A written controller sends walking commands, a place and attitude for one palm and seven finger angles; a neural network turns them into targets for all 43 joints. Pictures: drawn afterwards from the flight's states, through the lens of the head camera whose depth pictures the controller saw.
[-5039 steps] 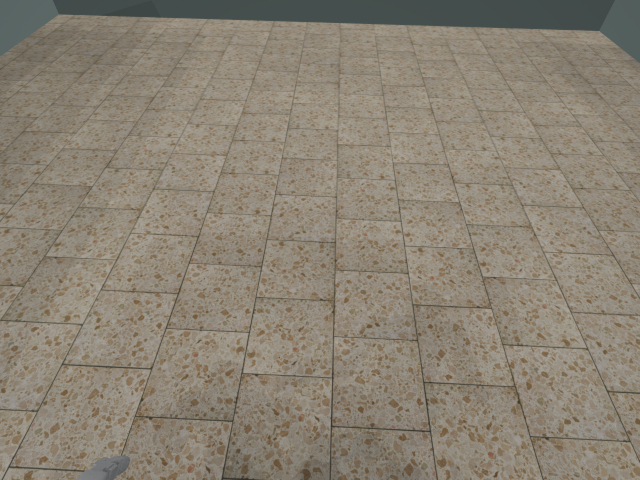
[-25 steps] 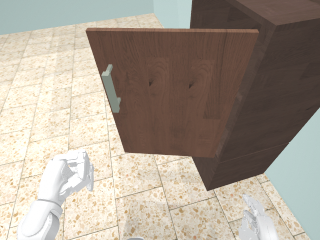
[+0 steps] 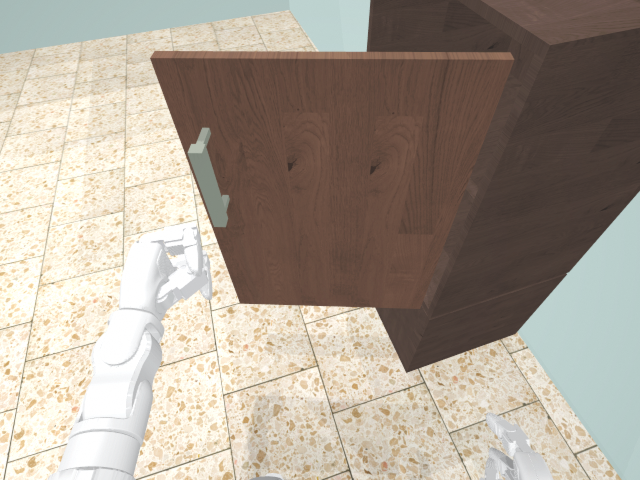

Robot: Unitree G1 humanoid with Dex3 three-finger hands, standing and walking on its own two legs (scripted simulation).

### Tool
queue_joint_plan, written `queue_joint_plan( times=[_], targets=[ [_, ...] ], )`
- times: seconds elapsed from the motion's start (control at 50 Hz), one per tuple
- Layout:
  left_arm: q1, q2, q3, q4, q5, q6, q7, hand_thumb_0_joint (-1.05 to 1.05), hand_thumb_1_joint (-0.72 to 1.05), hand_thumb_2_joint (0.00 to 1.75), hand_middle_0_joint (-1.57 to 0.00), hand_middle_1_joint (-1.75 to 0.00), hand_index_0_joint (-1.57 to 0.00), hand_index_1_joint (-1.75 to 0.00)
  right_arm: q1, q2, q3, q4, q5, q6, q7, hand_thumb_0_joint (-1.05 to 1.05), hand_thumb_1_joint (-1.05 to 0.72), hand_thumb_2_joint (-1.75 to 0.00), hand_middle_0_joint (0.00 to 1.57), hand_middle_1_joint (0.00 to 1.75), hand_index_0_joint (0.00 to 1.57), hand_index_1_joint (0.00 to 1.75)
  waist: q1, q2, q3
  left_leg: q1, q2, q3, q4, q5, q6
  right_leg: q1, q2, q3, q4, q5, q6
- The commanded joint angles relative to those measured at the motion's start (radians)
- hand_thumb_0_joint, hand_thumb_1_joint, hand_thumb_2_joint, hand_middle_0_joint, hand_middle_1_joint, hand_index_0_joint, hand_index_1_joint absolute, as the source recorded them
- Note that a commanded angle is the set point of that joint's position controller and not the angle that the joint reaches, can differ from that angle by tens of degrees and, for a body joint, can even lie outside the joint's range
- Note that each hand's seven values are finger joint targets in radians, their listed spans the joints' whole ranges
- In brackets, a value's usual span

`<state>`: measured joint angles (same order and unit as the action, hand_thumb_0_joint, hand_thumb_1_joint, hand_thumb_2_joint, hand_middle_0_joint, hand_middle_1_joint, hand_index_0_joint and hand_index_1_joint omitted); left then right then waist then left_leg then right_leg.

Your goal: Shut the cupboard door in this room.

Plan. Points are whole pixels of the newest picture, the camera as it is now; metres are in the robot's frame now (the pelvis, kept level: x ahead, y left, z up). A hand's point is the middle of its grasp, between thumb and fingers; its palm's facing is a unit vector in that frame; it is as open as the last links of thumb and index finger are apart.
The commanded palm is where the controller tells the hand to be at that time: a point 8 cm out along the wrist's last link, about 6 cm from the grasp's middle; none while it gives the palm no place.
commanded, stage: bring the fist close to the handle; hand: left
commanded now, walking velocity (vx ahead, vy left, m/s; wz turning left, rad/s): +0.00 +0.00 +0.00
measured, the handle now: (213, 180) +0.50 +0.19 +0.08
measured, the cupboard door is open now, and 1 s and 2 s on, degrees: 69 69 55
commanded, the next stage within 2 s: push the door shut along its arc in 0.78 s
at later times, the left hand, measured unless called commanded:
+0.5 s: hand (232, 219) +0.42 +0.14 +0.09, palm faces +0.02 -1.00 -0.01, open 3.1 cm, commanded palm +0.38 +0.20 +0.09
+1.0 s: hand (226, 220) +0.42 +0.15 +0.09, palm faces -0.01 -1.00 -0.02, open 3.1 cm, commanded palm +0.40 +0.20 +0.09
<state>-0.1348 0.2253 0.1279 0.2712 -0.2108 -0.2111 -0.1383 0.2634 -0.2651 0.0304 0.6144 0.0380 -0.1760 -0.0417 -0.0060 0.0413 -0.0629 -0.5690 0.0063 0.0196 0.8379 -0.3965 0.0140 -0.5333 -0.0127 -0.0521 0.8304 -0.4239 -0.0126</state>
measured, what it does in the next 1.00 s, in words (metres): stands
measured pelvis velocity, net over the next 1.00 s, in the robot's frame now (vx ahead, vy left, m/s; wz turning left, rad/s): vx -0.01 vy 0.00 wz -0.02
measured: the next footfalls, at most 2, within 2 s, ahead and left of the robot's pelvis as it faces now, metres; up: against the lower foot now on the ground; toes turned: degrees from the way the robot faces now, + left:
none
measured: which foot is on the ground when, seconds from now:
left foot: down 0.00-1.00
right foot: down 0.00-1.00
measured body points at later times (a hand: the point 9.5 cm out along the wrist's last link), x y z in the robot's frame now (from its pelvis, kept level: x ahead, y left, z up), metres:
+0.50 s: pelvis +0.00 +0.00 +0.00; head +0.05 -0.01 +0.45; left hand +0.41 +0.19 +0.09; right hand +0.08 -0.26 -0.12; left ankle +0.02 +0.11 -0.70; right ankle +0.00 -0.11 -0.70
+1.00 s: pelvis -0.01 +0.00 +0.00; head +0.04 -0.01 +0.44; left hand +0.41 +0.20 +0.09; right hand +0.08 -0.26 -0.12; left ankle +0.02 +0.11 -0.70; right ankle +0.00 -0.11 -0.70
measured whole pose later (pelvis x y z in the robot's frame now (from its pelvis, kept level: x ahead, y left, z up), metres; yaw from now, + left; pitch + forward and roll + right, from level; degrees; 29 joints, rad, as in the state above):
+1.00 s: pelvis -0.01 +0.00 +0.00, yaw -1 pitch +10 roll -1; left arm -0.62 0.29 0.22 0.88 -0.16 -0.32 -0.15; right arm 0.29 -0.26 0.02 0.65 0.04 -0.06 -0.04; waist -0.06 0.03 -0.07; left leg -0.66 0.02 0.03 0.85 -0.37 0.01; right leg -0.63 0.00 -0.04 0.84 -0.39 -0.02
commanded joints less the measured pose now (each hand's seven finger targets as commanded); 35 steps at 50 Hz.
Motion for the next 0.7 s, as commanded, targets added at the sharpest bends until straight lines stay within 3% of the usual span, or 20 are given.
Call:
queue_joint_plan(
  times=[0.0, 0.08, 0.1, 0.16, 0.26, 0.28, 0.32, 0.36, 0.4, 0.46, 0.5, 0.56, 0.6, 0.62, 0.68],
  targets=[
    [-0.345, 0.137, 0.051, -0.13, -0.018, -0.035, -0.02, 0.0, 0.9, 0.9, -1.3, -1.5, -1.3, -1.5, -0.026, -0.126, -0.055, -0.129, 0.01, -0.035, -0.013, 0.0, -0.9, -0.9, 0.2, 0.3, 0.2, 0.3, -0.021, -0.052, -0.254, 0.151, -0.007, -0.036, -0.116, 0.239, 0.007, 0.09, 0.02, 0.022, -0.118, 0.318, -0.005],
    [-0.48, 0.14, 0.074, -0.12, -0.019, -0.065, 0.018, 0.0, 0.9, 0.9, -1.3, -1.5, -1.3, -1.5, -0.025, -0.117, -0.054, -0.116, 0.007, -0.024, -0.012, 0.0, -0.9, -0.9, 0.2, 0.3, 0.2, 0.3, -0.022, -0.037, -0.299, 0.179, -0.006, -0.035, -0.114, 0.284, 0.002, 0.098, 0.018, 0.018, -0.103, 0.362, -0.005],
    [-0.491, 0.183, 0.109, -0.094, -0.012, -0.074, 0.031, 0.0, 0.9, 0.9, -1.3, -1.5, -1.3, -1.5, -0.017, -0.121, -0.056, -0.107, 0.003, -0.019, -0.013, 0.0, -0.9, -0.9, 0.2, 0.3, 0.2, 0.3, -0.017, -0.05, -0.303, 0.173, -0.003, -0.033, -0.109, 0.29, 0.005, 0.106, 0.018, 0.024, -0.103, 0.37, -0.004],
    [-0.534, 0.14, 0.069, -0.029, 0.015, -0.099, 0.044, 0.0, 0.9, 0.9, -1.3, -1.5, -1.3, -1.5, -0.009, -0.112, -0.057, -0.099, 0.003, -0.006, -0.005, 0.0, -0.9, -0.9, 0.2, 0.3, 0.2, 0.3, -0.024, -0.013, -0.309, 0.182, -0.001, -0.03, -0.106, 0.31, 0.0, 0.082, 0.019, 0.021, -0.09, 0.382, -0.007],
    [-0.634, 0.148, 0.066, 0.163, 0.028, -0.08, 0.033, 0.0, 0.9, 0.9, -1.3, -1.5, -1.3, -1.5, 0.022, -0.126, -0.063, -0.078, 0.006, 0.023, 0.0, 0.0, -0.9, -0.9, 0.2, 0.3, 0.2, 0.3, -0.049, -0.059, -0.27, 0.135, -0.003, -0.027, -0.104, 0.246, 0.004, 0.051, 0.02, 0.026, -0.11, 0.34, -0.003],
    [-0.667, 0.147, 0.067, 0.182, 0.026, -0.079, 0.03, 0.0, 0.9, 0.9, -1.3, -1.5, -1.3, -1.5, 0.027, -0.127, -0.062, -0.076, 0.004, 0.028, 0.0, 0.0, -0.9, -0.9, 0.2, 0.3, 0.2, 0.3, -0.046, -0.042, -0.28, 0.128, -0.007, -0.026, -0.104, 0.242, 0.004, 0.057, 0.019, 0.03, -0.11, 0.34, -0.003],
    [-0.705, 0.189, 0.107, 0.221, 0.022, -0.08, 0.028, 0.0, 0.9, 0.9, -1.3, -1.5, -1.3, -1.5, 0.038, -0.132, -0.067, -0.077, 0.003, 0.04, -0.002, 0.0, -0.9, -0.9, 0.2, 0.3, 0.2, 0.3, -0.046, -0.074, -0.31, 0.12, -0.007, -0.023, -0.1, 0.251, 0.007, 0.085, 0.018, 0.036, -0.112, 0.359, -0.001],
    [-0.811, 0.19, 0.106, 0.232, 0.02, -0.101, 0.029, 0.0, 0.9, 0.9, -1.3, -1.5, -1.3, -1.5, 0.043, -0.127, -0.066, -0.07, 0.003, 0.045, -0.004, 0.0, -0.9, -0.9, 0.2, 0.3, 0.2, 0.3, -0.058, -0.059, -0.326, 0.121, -0.009, -0.02, -0.09, 0.25, 0.008, 0.075, 0.019, 0.04, -0.108, 0.364, 0.0],
    [-0.804, 0.227, 0.14, 0.234, 0.026, -0.132, 0.033, 0.0, 0.9, 0.9, -1.3, -1.5, -1.3, -1.5, 0.058, -0.13, -0.069, -0.07, -0.003, 0.048, -0.002, 0.0, -0.9, -0.9, 0.2, 0.3, 0.2, 0.3, -0.037, -0.034, -0.372, 0.13, -0.007, -0.024, -0.087, 0.271, 0.006, 0.096, 0.023, 0.04, -0.092, 0.375, -0.005],
    [-0.713, 0.204, 0.143, 0.218, 0.023, -0.171, 0.031, 0.0, 0.9, 0.9, -1.3, -1.5, -1.3, -1.5, 0.066, -0.124, -0.076, -0.08, -0.005, 0.049, 0.012, 0.0, -0.9, -0.9, 0.2, 0.3, 0.2, 0.3, -0.013, -0.015, -0.431, 0.159, -0.007, -0.014, -0.08, 0.346, 0.004, 0.129, 0.026, 0.039, -0.076, 0.455, -0.008],
    [-0.648, 0.232, 0.166, 0.26, 0.027, -0.172, 0.023, 0.0, 0.9, 0.9, -1.3, -1.5, -1.3, -1.5, 0.081, -0.133, -0.08, -0.078, -0.006, 0.058, 0.017, 0.0, -0.9, -0.9, 0.2, 0.3, 0.2, 0.3, -0.007, -0.072, -0.413, 0.124, -0.007, -0.012, -0.079, 0.346, 0.009, 0.149, 0.029, 0.041, -0.076, 0.472, -0.005],
    [-0.64, 0.196, 0.132, 0.279, 0.027, -0.153, 0.007, 0.0, 0.9, 0.9, -1.3, -1.5, -1.3, -1.5, 0.077, -0.13, -0.081, -0.086, 0.002, 0.071, 0.021, 0.0, -0.9, -0.9, 0.2, 0.3, 0.2, 0.3, -0.025, -0.08, -0.327, 0.088, -0.01, 0.001, -0.096, 0.287, 0.013, 0.118, 0.028, 0.045, -0.103, 0.434, 0.002],
    [-0.661, 0.209, 0.134, 0.271, 0.027, -0.144, 0.005, 0.0, 0.9, 0.9, -1.3, -1.5, -1.3, -1.5, 0.071, -0.135, -0.081, -0.091, 0.005, 0.078, 0.016, 0.0, -0.9, -0.9, 0.2, 0.3, 0.2, 0.3, -0.027, -0.066, -0.297, 0.083, -0.011, 0.002, -0.105, 0.244, 0.015, 0.104, 0.028, 0.048, -0.12, 0.378, 0.001],
    [-0.713, 0.184, 0.106, 0.249, 0.024, -0.144, 0.005, 0.0, 0.9, 0.9, -1.3, -1.5, -1.3, -1.5, 0.065, -0.13, -0.077, -0.093, 0.008, 0.078, 0.014, 0.0, -0.9, -0.9, 0.2, 0.3, 0.2, 0.3, -0.04, -0.039, -0.286, 0.091, -0.012, -0.001, -0.112, 0.221, 0.015, 0.084, 0.027, 0.045, -0.126, 0.348, 0.0],
    [-0.801, 0.199, 0.115, 0.22, 0.012, -0.168, 0.012, 0.0, 0.9, 0.9, -1.3, -1.5, -1.3, -1.5, 0.061, -0.13, -0.078, -0.083, 0.007, 0.074, 0.006, 0.0, -0.9, -0.9, 0.2, 0.3, 0.2, 0.3, -0.055, -0.057, -0.299, 0.108, -0.01, -0.007, -0.108, 0.185, 0.018, 0.072, 0.031, 0.053, -0.138, 0.298, 0.001]
  ],
)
